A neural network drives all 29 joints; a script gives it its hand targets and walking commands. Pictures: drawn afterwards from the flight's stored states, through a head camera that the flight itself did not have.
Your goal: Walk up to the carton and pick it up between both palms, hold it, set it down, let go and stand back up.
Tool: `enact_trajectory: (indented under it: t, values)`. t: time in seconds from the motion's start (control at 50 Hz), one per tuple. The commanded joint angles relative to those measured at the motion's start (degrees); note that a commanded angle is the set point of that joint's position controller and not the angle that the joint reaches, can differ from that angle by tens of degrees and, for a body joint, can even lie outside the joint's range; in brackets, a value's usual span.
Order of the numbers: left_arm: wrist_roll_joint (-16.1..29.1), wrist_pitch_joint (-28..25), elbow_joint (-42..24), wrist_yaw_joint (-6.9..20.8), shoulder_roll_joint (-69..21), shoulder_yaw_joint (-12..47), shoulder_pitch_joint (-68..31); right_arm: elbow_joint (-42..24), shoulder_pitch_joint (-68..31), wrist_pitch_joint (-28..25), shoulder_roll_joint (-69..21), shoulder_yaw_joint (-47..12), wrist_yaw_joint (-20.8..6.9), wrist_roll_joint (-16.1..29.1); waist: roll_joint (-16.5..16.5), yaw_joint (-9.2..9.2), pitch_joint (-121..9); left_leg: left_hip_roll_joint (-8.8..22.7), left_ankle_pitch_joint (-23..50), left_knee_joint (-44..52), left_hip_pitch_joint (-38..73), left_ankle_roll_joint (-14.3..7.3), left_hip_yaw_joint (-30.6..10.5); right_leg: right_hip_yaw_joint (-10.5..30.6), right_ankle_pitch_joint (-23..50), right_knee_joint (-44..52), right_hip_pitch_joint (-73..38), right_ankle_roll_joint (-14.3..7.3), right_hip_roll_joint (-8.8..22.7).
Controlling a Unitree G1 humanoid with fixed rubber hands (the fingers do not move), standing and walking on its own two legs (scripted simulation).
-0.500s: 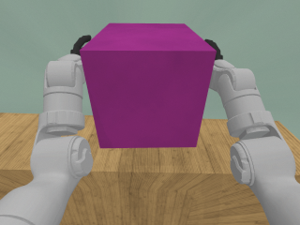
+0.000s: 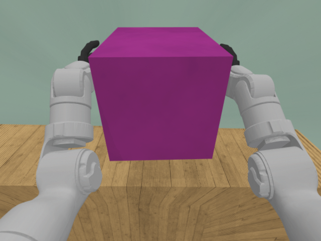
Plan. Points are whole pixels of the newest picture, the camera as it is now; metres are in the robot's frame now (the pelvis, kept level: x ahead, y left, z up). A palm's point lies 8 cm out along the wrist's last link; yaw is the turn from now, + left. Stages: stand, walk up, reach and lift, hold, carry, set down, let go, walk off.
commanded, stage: hold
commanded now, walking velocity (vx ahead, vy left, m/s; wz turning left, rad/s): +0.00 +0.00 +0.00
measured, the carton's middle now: (159, 85) +0.40 +0.01 +0.29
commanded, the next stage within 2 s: none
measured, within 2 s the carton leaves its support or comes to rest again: neither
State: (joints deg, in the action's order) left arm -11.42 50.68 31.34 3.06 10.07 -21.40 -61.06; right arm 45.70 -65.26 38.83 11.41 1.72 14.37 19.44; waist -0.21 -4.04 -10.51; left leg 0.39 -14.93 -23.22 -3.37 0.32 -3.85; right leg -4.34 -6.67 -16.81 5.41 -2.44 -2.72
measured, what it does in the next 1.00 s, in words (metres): stands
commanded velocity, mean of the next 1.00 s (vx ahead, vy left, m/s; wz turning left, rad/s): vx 0.00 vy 0.00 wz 0.00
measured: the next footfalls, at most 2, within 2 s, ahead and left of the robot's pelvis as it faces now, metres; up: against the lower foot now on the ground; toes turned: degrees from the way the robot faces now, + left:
none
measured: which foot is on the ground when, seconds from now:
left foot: down 0.00-1.00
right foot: down 0.00-1.00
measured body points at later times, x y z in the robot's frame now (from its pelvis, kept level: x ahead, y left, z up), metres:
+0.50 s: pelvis +0.00 +0.00 +0.00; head -0.10 +0.02 +0.44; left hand +0.38 +0.18 +0.34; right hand +0.37 -0.15 +0.34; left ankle -0.02 +0.12 -0.75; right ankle +0.04 -0.09 -0.75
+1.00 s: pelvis +0.00 +0.00 +0.00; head -0.11 +0.01 +0.44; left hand +0.38 +0.17 +0.34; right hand +0.37 -0.15 +0.34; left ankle -0.02 +0.12 -0.75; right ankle +0.04 -0.09 -0.75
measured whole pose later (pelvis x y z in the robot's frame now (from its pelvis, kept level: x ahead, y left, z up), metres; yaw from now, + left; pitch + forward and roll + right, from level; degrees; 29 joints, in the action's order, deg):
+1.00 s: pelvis +0.00 +0.00 +0.00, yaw +0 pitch -5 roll -1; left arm -11.5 50.1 33.4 2.8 10.5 -21.5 -62.5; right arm 47.2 -66.1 38.9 11.1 2.6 14.0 18.6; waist -0.3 -3.9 -10.2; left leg 0.4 -14.5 -23.0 -3.4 0.4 -4.1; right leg -4.5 -6.2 -16.4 5.3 -2.6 -2.7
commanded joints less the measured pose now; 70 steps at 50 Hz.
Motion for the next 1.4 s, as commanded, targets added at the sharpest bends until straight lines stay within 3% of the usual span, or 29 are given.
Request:
enact_trajectory:
  t: [0.0,0.04,0.1,0.14,0.18,0.22,0.28,0.32,0.4,0.44,0.52,0.6,0.66,0.7,0.76,0.8,0.84,0.9,0.92,1.0,1.06,1.16,1.18,1.22,1.24,1.32,1.34,1.36,1.38]
  values:
    - [10.8,-3.9,-6.7,7.7,-31.7,16.7,-43.2,-17.0,-50.2,-1.1,-37.9,-11.3,-7.9,11.4,-1.3,0.57,-14.0,-2.3,11.2,6.0,-16.5,1.2,0.3,5.4,12.4,-1.4,-21.1,2.7,0.1]
    - [10.1,-3.2,-5.3,8.0,-32.1,17.1,-41.5,-16.1,-49.1,-0.7,-36.1,-10.3,-7.4,11.0,-2.6,-0.66,-11.8,-2.1,10.3,6.5,-16.5,1.5,0.2,5.6,11.7,-0.7,-20.5,2.2,0.2]
    - [10.8,-3.0,-7.0,8.6,-32.5,17.8,-41.4,-20.4,-50.2,-1.1,-36.8,-10.9,-6.8,11.4,-2.3,-0.78,-14.6,-2.4,10.3,6.0,-16.3,1.5,0.4,5.8,13.2,-1.0,-22.6,2.5,0.3]
    - [10.8,-3.2,-8.0,8.6,-32.0,18.1,-42.2,-18.0,-48.6,-0.4,-36.4,-10.5,-6.8,11.4,-3.1,-1.72,-13.1,-2.7,10.8,5.9,-16.1,2.0,0.2,5.8,13.2,-0.9,-21.7,2.7,0.4]
    - [10.0,-3.0,-8.1,8.8,-31.3,17.2,-42.2,-16.5,-47.2,0.0,-36.5,-10.6,-6.9,11.3,-3.1,-1.23,-12.1,-2.5,9.6,6.5,-16.7,1.8,0.5,5.7,12.8,-1.3,-21.6,2.7,0.6]
    - [10.7,-2.9,-7.9,8.4,-32.2,18.0,-42.1,-19.5,-50.2,-0.7,-36.6,-11.2,-7.2,11.6,-3.3,-0.50,-14.3,-2.3,9.5,6.4,-17.5,1.7,0.3,5.5,12.2,-1.6,-22.4,2.5,0.3]
    - [11.8,-3.5,-10.9,8.1,-33.6,19.4,-45.0,-18.3,-49.5,-0.6,-36.9,-10.2,-7.7,11.0,-4.4,-1.49,-15.5,-2.0,10.2,6.4,-17.1,2.3,0.0,5.4,12.0,-2.1,-21.9,2.2,-0.1]
    - [11.5,-3.3,-10.1,7.7,-33.6,18.2,-43.5,-20.7,-51.6,-0.8,-37.1,-11.7,-7.7,11.5,-2.6,0.21,-17.6,-2.2,10.5,6.2,-16.7,1.7,0.3,5.5,12.3,-2.0,-23.0,2.5,-0.2]
    - [11.3,-3.4,-9.8,7.4,-33.2,18.6,-43.6,-17.4,-49.1,-0.6,-36.6,-10.4,-8.1,10.8,-2.7,-0.89,-14.9,-1.8,10.1,6.7,-16.7,1.9,-0.1,5.4,11.7,-2.1,-21.6,2.2,-0.2]
    - [10.2,-2.5,-6.1,7.7,-33.7,18.0,-40.8,-16.3,-48.7,-0.7,-34.8,-10.0,-8.1,10.4,-3.9,-0.70,-12.5,-1.7,9.7,6.7,-16.8,2.4,0.2,5.5,11.3,-1.5,-21.1,1.7,-0.3]
    - [11.3,-3.3,-10.5,7.8,-32.7,18.5,-43.3,-16.0,-47.7,-0.5,-36.0,-10.5,-8.2,11.2,-3.0,-1.05,-15.2,-1.7,11.7,6.4,-16.1,2.4,0.0,5.3,13.7,-2.3,-23.2,2.0,-0.5]
    - [9.2,-2.8,-5.9,8.4,-31.1,15.9,-41.9,-15.3,-49.0,-0.7,-36.6,-10.4,-8.2,10.5,-1.8,0.59,-12.0,-2.0,8.5,7.3,-17.1,1.2,0.6,5.6,9.5,-0.8,-21.0,2.3,0.2]
    - [11.3,-3.4,-7.8,8.3,-33.3,18.8,-44.0,-18.2,-51.2,-1.2,-36.8,-9.9,-8.1,10.8,-3.8,-0.85,-14.4,-2.1,9.0,6.8,-17.4,1.9,0.2,5.8,10.4,-1.0,-21.3,2.0,0.1]
    - [10.3,-3.5,-6.1,8.1,-32.9,17.4,-45.6,-14.9,-51.0,-0.9,-37.0,-9.2,-8.3,10.3,-4.6,-0.60,-12.1,-1.7,5.3,7.9,-19.5,1.4,-0.1,5.6,7.8,-1.2,-20.9,2.2,0.0]
    - [11.3,-3.8,-6.9,7.5,-33.8,18.1,-44.0,-18.6,-52.6,-1.7,-37.3,-10.2,-8.5,11.0,-4.2,0.45,-16.2,-2.0,9.2,6.6,-17.8,1.6,0.2,5.7,11.2,-1.7,-22.1,2.1,-0.1]
    - [10.8,-3.8,-7.1,7.2,-33.0,17.3,-42.4,-16.0,-49.7,-0.9,-36.9,-10.4,-8.2,11.0,-2.4,-0.10,-15.5,-2.1,12.3,5.9,-15.2,1.8,0.3,5.8,13.1,-1.5,-21.4,2.3,-0.3]
    - [9.6,-3.3,-3.7,7.9,-32.4,16.2,-41.3,-15.0,-49.5,-1.1,-36.2,-9.3,-7.9,9.8,-1.6,-0.69,-11.4,-1.7,7.9,7.3,-17.1,1.1,0.0,5.7,9.4,-0.4,-20.2,2.2,0.1]
    - [10.2,-3.8,-4.1,8.4,-32.4,16.7,-42.9,-16.3,-51.6,-1.3,-36.8,-9.3,-7.8,9.8,-1.8,-0.30,-12.6,-1.9,6.0,7.6,-18.3,0.9,0.1,5.7,8.1,-0.6,-21.2,2.3,0.1]
    - [9.2,-3.7,-1.5,8.4,-31.7,15.3,-42.8,-13.6,-51.2,-0.9,-36.1,-8.4,-8.0,9.1,-1.6,-0.16,-10.0,-1.7,4.0,8.4,-19.0,0.5,0.1,5.5,5.5,-0.1,-20.0,2.2,-0.1]
    - [12.1,-4.5,-6.8,8.2,-33.2,18.4,-45.3,-17.9,-52.4,-1.6,-37.3,-9.6,-7.7,10.8,-3.6,-1.26,-16.4,-2.4,9.1,6.1,-17.2,1.6,0.2,6.0,11.1,-1.3,-21.6,2.3,0.2]
    - [10.1,-4.3,-5.0,7.8,-31.3,15.3,-43.9,-16.7,-51.6,-1.2,-38.1,-10.5,-7.6,10.5,-0.9,0.24,-14.7,-2.6,8.2,6.6,-17.6,0.8,0.3,6.1,10.5,-1.0,-22.1,2.8,0.4]
    - [10.9,-4.0,-5.7,8.7,-32.8,18.0,-43.5,-16.7,-50.2,-1.1,-36.3,-9.6,-7.2,10.6,-3.9,-1.64,-13.0,-2.2,9.2,6.6,-16.8,2.1,0.0,5.8,11.3,-0.8,-20.8,2.2,0.3]
    - [10.3,-3.8,-3.7,8.7,-32.1,16.6,-43.0,-15.9,-51.3,-0.9,-35.7,-9.3,-7.3,10.5,-3.1,-1.07,-11.9,-2.3,7.6,6.9,-17.5,1.6,0.0,5.8,9.7,-0.3,-20.7,2.2,0.3]
    - [10.9,-4.2,-6.2,8.7,-33.1,17.9,-44.3,-16.9,-51.0,-1.2,-36.3,-9.3,-7.3,10.2,-4.2,-1.75,-13.6,-2.3,8.8,6.6,-17.4,1.9,-0.1,5.7,10.5,-0.9,-20.7,2.2,0.3]
    - [10.9,-4.1,-5.4,8.5,-32.7,17.0,-44.4,-18.4,-52.6,-1.3,-36.5,-9.7,-7.4,10.5,-3.4,-0.60,-14.9,-2.5,7.7,6.7,-18.0,1.4,0.0,5.9,9.8,-0.9,-21.7,2.4,0.5]
    - [10.7,-4.1,-6.1,7.6,-33.0,17.3,-44.6,-17.3,-52.1,-1.1,-37.2,-9.7,-7.8,10.4,-2.7,-0.30,-15.6,-2.0,7.1,7.0,-18.2,1.1,-0.1,5.7,8.6,-1.4,-21.5,2.5,0.1]
    - [9.4,-3.8,-3.8,7.6,-31.6,15.0,-43.5,-14.9,-51.2,-0.8,-37.5,-9.8,-7.9,10.1,-1.3,0.63,-12.7,-2.0,6.5,7.4,-18.6,0.5,0.4,5.8,8.0,-1.2,-20.9,2.6,0.1]
    - [9.4,-3.9,-3.7,7.9,-31.9,15.7,-43.3,-14.0,-49.5,-0.8,-36.6,-8.8,-8.0,9.7,-2.6,-0.37,-11.7,-1.8,5.2,7.9,-19.1,0.9,0.1,5.7,7.6,-1.1,-20.8,2.5,0.1]
    - [9.7,-3.9,-3.4,8.2,-32.2,16.0,-42.8,-15.5,-50.4,-1.2,-36.9,-9.4,-8.0,9.7,-3.0,0.23,-12.1,-2.1,6.4,7.4,-19.3,1.0,0.4,6.0,8.7,-1.1,-21.1,2.3,0.3]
